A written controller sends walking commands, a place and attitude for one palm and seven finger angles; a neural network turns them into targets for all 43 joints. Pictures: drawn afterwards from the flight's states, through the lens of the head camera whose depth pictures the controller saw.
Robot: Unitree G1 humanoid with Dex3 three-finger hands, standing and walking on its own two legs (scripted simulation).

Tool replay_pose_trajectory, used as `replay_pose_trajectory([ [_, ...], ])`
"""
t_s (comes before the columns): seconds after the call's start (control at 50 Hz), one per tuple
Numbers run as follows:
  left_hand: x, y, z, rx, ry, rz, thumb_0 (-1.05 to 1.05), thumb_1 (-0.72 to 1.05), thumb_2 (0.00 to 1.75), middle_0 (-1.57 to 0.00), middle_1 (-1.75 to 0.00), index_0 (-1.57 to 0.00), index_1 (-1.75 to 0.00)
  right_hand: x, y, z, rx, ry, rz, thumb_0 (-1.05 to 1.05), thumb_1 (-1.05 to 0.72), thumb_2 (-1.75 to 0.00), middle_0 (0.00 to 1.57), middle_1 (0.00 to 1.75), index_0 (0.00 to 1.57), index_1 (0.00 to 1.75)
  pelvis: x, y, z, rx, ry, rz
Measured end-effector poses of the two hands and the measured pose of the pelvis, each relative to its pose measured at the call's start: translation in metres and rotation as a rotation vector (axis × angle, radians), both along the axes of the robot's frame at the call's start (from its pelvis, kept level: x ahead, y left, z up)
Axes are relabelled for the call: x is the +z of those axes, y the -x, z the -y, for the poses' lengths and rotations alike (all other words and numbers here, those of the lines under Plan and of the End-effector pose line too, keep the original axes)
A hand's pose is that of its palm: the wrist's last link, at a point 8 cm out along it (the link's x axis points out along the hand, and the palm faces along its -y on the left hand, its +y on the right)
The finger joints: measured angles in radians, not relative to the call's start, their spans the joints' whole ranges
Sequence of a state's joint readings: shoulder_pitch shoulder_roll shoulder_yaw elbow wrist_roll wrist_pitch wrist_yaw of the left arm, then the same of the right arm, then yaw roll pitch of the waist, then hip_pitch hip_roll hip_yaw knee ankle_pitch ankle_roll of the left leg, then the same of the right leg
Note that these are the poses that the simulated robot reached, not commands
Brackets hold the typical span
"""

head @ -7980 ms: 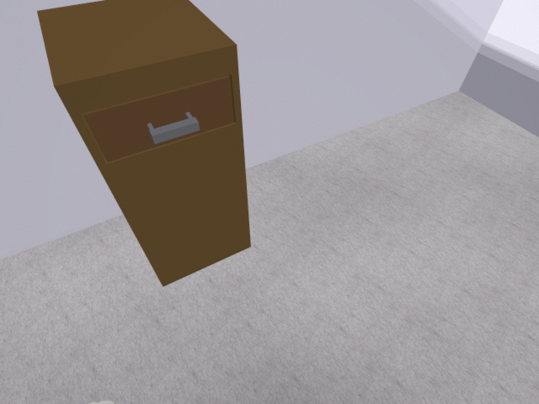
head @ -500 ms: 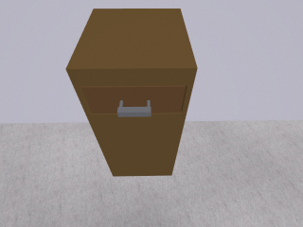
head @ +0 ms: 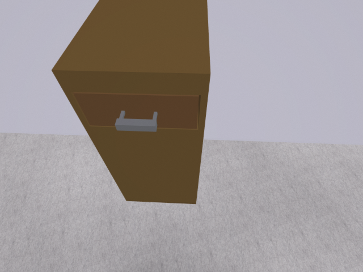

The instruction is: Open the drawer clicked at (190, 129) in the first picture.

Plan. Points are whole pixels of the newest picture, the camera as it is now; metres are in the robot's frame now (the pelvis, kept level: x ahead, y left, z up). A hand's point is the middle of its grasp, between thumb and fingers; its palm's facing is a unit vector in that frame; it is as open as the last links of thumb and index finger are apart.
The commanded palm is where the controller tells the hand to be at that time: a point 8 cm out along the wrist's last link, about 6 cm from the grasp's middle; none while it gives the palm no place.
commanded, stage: come to a stop and stand still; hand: left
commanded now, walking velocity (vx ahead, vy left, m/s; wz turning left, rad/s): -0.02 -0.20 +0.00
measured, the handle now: (137, 119) +0.51 +0.16 -0.01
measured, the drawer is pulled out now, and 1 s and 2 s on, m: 0.00 0.00 0.00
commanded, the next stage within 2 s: look again from close up in 1.28 s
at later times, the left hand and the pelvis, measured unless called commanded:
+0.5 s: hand out of the picture -0.03 +0.14 -0.17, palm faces +0.12 -0.98 -0.18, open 7.4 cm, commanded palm none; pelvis -0.02 -0.03 +0.01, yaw +1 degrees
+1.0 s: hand out of the picture +0.01 +0.15 -0.16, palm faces +0.03 -0.98 -0.18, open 7.3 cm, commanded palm none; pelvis +0.01 -0.02 +0.02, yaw +0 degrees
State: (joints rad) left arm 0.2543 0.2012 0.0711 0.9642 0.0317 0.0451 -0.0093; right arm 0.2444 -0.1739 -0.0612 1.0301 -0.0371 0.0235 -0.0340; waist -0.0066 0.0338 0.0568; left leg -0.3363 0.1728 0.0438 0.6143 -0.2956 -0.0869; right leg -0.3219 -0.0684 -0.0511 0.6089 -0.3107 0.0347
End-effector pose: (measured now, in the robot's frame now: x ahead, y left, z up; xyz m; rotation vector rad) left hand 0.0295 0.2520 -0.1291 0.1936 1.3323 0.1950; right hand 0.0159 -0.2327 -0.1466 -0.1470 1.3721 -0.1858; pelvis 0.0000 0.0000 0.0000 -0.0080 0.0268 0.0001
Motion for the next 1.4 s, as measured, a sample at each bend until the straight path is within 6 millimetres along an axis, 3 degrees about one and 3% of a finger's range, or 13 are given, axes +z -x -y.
replay_pose_trajectory([
  [0.08,0.005,0.004,0.025,0.003,-0.025,0.013,0.01,0.92,0.9,-0.2,-0.3,-0.19,-0.29,-0.006,-0.006,0.038,0.007,0.018,-0.011,0.01,-0.9,-0.89,0.21,0.3,0.21,0.3,-0.001,0.005,0.023,0.013,-0.003,0.005],
  [0.18,0.007,0.017,0.062,0.014,0.016,0.008,0.01,0.92,0.9,-0.2,-0.3,-0.19,-0.29,0.011,-0.026,0.058,0.03,0.015,0.059,0.01,-0.91,-0.89,0.2,0.3,0.2,0.3,0.009,0.003,0.041,0.006,-0.013,0.006],
  [0.3,0.0,0.037,0.087,0.052,0.07,-0.007,0.01,0.93,0.9,-0.2,-0.3,-0.2,-0.29,0.024,-0.052,0.053,0.086,0.001,0.112,0.01,-0.91,-0.89,0.2,0.3,0.2,0.3,0.014,0.005,0.052,0.011,-0.01,0.008],
  [0.44,-0.011,0.068,0.074,0.106,0.08,-0.058,0.01,0.92,0.9,-0.21,-0.3,-0.2,-0.29,0.028,-0.07,0.028,0.136,-0.008,0.181,0.01,-0.91,-0.89,0.2,0.3,0.2,0.3,0.009,0.015,0.042,0.03,-0.007,0.012],
  [0.52,-0.009,0.073,0.059,0.107,0.07,-0.078,0.01,0.92,0.9,-0.21,-0.3,-0.2,-0.29,0.027,-0.058,0.013,0.137,-0.017,0.169,0.01,-0.91,-0.89,0.2,0.3,0.2,0.3,0.011,0.017,0.031,0.021,-0.012,0.025],
  [0.64,-0.002,0.066,0.048,0.063,0.057,-0.078,0.01,0.91,0.9,-0.2,-0.3,-0.19,-0.29,0.023,-0.041,0.013,0.095,-0.008,0.146,-0.01,-0.94,-0.89,0.2,0.3,0.21,0.3,0.013,0.015,0.021,0.005,-0.01,0.028],
  [0.82,-0.001,0.038,0.051,0.026,0.079,-0.051,0.01,0.91,0.9,-0.2,-0.3,-0.19,-0.29,0.023,-0.002,0.012,0.057,-0.001,0.039,0.0,-0.93,-0.89,0.2,0.3,0.2,0.3,0.017,0.003,0.016,0.0,-0.008,0.025],
  [1.0,-0.002,0.023,0.052,0.01,0.078,-0.064,0.01,0.93,0.9,-0.2,-0.3,-0.19,-0.29,0.02,0.029,-0.008,0.016,-0.04,-0.063,0.01,-0.91,-0.89,0.2,0.3,0.2,0.3,0.018,-0.009,0.017,-0.004,-0.007,0.029],
  [1.2,-0.002,0.024,0.059,0.022,0.084,-0.097,0.01,0.93,0.9,-0.2,-0.3,-0.19,-0.29,0.017,0.033,-0.023,-0.003,-0.079,-0.094,0.01,-0.91,-0.89,0.2,0.3,0.2,0.3,0.018,-0.02,0.017,-0.006,-0.007,0.028],
  [1.4,-0.005,0.034,0.077,0.037,0.115,-0.131,0.01,0.92,0.9,-0.2,-0.3,-0.19,-0.29,0.017,0.019,-0.017,0.005,-0.065,-0.087,0.01,-0.91,-0.89,0.2,0.3,0.2,0.3,0.017,-0.027,0.02,-0.002,-0.002,0.02],
])
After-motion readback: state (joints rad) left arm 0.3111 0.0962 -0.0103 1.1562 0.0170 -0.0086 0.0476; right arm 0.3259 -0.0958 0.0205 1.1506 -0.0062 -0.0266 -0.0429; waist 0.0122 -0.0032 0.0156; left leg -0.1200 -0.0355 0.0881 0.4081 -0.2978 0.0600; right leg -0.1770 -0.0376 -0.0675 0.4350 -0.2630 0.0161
